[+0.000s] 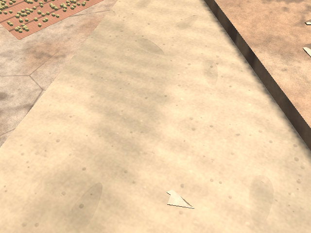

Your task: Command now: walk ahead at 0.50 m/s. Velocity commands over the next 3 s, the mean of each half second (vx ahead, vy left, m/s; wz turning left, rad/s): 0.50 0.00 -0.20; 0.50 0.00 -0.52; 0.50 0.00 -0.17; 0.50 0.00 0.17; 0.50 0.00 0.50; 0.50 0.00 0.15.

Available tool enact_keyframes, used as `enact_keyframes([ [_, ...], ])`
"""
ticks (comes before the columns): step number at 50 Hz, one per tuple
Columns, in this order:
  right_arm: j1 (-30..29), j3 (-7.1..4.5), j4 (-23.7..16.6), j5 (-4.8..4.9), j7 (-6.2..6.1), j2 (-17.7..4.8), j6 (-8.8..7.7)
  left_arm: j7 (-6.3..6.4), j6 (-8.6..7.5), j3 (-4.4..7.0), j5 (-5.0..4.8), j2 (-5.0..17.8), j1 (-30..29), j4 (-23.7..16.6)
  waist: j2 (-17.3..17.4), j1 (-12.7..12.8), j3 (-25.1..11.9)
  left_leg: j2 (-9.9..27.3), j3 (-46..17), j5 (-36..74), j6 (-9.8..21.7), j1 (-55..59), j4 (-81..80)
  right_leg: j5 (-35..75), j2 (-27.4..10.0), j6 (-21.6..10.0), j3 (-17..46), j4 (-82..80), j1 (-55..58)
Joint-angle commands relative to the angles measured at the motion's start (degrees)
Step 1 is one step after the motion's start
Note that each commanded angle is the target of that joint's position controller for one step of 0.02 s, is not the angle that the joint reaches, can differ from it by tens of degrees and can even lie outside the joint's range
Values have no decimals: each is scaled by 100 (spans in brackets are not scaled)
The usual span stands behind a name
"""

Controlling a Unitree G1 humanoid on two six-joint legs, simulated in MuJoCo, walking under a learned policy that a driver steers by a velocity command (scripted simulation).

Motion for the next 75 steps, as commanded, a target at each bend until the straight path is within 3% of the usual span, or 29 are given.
enact_keyframes([
  [1,-843,-18,-600,43,106,-264,-141,46,35,226,-33,999,317,-99,-540,127,326,-205,184,94,65,-33,-486,1792,-1635,-760,707,-213,101],
  [5,-671,-86,-650,36,209,-493,-197,107,161,289,-48,1152,233,-24,-711,-190,128,-428,267,-749,367,474,-810,3120,-1883,-597,765,470,700],
  [7,710,-302,-245,-2,145,-910,-197,131,208,256,-26,1102,24,-84,-663,-928,-772,-643,464,-563,692,2568,-957,4358,-1478,-348,422,2042,267],
  [8,1766,-416,-65,-92,66,-1325,-177,131,183,132,98,819,75,-235,-48,-1271,-1659,467,-758,-331,1082,4505,-694,2652,-1123,-159,267,3823,-1072],
  [9,1901,-459,39,-73,87,-1587,-149,61,60,-79,56,80,902,-229,1447,-830,-2359,1730,-3381,-1468,1938,6334,-1224,-1714,-76,151,363,5706,-3380],
  [11,1520,-253,-39,-38,34,-840,-141,14,-87,172,-225,1025,-101,-366,531,-1103,-1242,1469,-2687,-2093,1453,5283,-1820,-1508,-579,42,989,6294,-4254],
  [12,1115,-216,-63,-62,26,-753,-151,41,-92,169,-206,959,-380,-426,134,-909,-771,1256,-2049,-1625,1321,4444,-2028,-988,-852,77,840,6043,-4067],
  [15,585,-155,-3,-130,61,-432,-267,72,117,212,-128,682,-124,-318,293,-442,-277,833,-920,-992,1181,3154,-2646,-306,-1185,203,869,5520,-3332],
  [29,1205,-336,640,-12,-148,-972,-68,-218,213,114,-40,273,-1974,-1205,-51,-889,482,970,1172,538,897,4237,-2651,1357,-998,136,149,2552,-4089],
  [32,1048,-397,614,48,-199,-1170,71,-294,241,216,-52,476,-1784,-1356,202,-599,189,1050,1388,2704,709,4601,-1803,494,-609,-155,-274,2456,-3463],
  [34,862,-416,557,77,-246,-1274,168,-263,267,446,-81,858,-632,-1139,268,97,-467,857,1574,3815,496,4308,-135,336,-133,-470,-505,2206,-1868],
  [35,857,-369,490,38,-267,-1193,147,-162,304,658,-75,1274,345,-894,-55,555,-977,608,1608,2712,248,3223,1393,583,-231,-731,31,1915,-168],
  [36,1296,-126,210,-198,-190,-361,17,-59,324,786,-111,1931,476,-844,-1589,26,-1330,-385,1428,-2278,-133,649,3472,205,-1686,-1602,2864,1658,1768],
  [37,1089,-64,81,-41,-98,-468,-253,-93,226,686,-44,1766,523,-1076,-1343,134,-2275,-988,-35,-3952,-145,-398,4525,-501,-2420,-2292,5215,656,2552],
  [38,447,-161,-74,187,-21,-833,-412,-109,157,571,2,1341,394,-1049,-879,327,-1659,-614,-374,-3458,8,-957,4522,-238,-2232,-1910,4426,495,2263],
  [39,289,-131,-128,185,-19,-805,-492,-105,108,515,-34,1129,103,-1073,-589,136,-1063,-353,-320,-2949,119,-901,4041,212,-1973,-1669,3578,537,1462],
  [41,336,-212,-18,-60,-87,-895,-447,-82,91,390,1,753,-595,-1256,-285,-343,-516,-12,-298,-2419,66,-92,3141,1324,-1547,-1388,2594,399,-18],
  [45,319,-182,-120,-149,-87,-652,-206,38,75,430,-4,962,-565,-1327,-378,-535,-289,-46,-116,-1891,-261,344,2105,2062,-1283,-1391,2015,96,-1020],
  [50,-654,-32,-336,-96,7,-370,-229,154,128,416,-20,970,-149,-1174,-678,-79,-100,-372,82,147,-360,853,-67,1301,-892,-926,1409,85,-1365],
  [56,-1022,-99,-530,-40,138,-679,-353,153,163,407,-17,998,277,-881,-810,30,95,-438,-41,-323,44,653,-798,1276,-1497,-806,2028,622,-251],
  [59,27,-252,-258,-74,102,-955,-410,163,219,377,9,939,81,-892,-837,-558,-402,-626,207,-592,439,2063,-1108,3028,-1215,-545,1817,1750,-125],
  [60,947,-329,-118,-147,74,-1208,-424,158,216,280,71,748,8,-1008,-529,-967,-1207,53,-481,-454,810,3567,-864,2572,-898,-351,1524,3105,-813],
  [61,1693,-478,58,-174,74,-1689,-359,147,131,160,-10,368,781,-1029,919,-863,-2062,1256,-2823,-1425,1744,5769,-1074,382,-4,149,925,5257,-2917],
  [62,1843,-381,190,2,131,-1284,-324,134,64,149,-53,554,758,-1002,1330,-935,-2012,1575,-4230,-2744,1866,5983,-1900,-1948,53,187,1186,6006,-3970],
  [63,1468,-276,128,63,112,-946,-297,112,39,254,-129,968,166,-1084,673,-985,-1077,1432,-3613,-3350,1590,5274,-2011,-1566,-316,145,1236,6349,-4442],
  [66,702,-114,14,-119,98,-598,-229,99,27,270,40,840,-498,-1237,130,-585,-68,786,-2024,-1872,1308,3349,-2413,-533,-958,151,835,5498,-3953],
  [67,984,-91,255,-335,62,-588,-148,-40,177,147,564,578,-205,-1070,-313,-418,-117,681,-1586,-864,1127,2714,-2465,-474,-788,204,600,5337,-3182],
  [70,1049,-148,402,-199,96,-785,-159,-142,292,89,408,369,-159,-1098,344,-272,-91,386,-741,230,1177,2570,-2582,-174,-815,286,324,4784,-3116],
  [75,1415,-152,619,-129,117,-773,-93,-157,271,-41,287,303,-1331,-1352,315,-654,117,235,-377,-208,1092,2926,-2821,766,-839,361,28,2886,-2982],
])
Next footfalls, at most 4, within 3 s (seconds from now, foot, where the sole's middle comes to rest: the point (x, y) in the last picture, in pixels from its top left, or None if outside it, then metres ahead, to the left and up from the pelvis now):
0.14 left None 0.28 0.14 -0.78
0.70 right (208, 222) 0.54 -0.13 -0.78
1.20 left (191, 153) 0.88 -0.06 -0.78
1.66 right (248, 139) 0.98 -0.35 -0.78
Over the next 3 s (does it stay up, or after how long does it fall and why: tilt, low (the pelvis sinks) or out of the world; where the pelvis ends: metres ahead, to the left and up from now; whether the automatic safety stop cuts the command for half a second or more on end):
stays up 1.62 -0.41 0.06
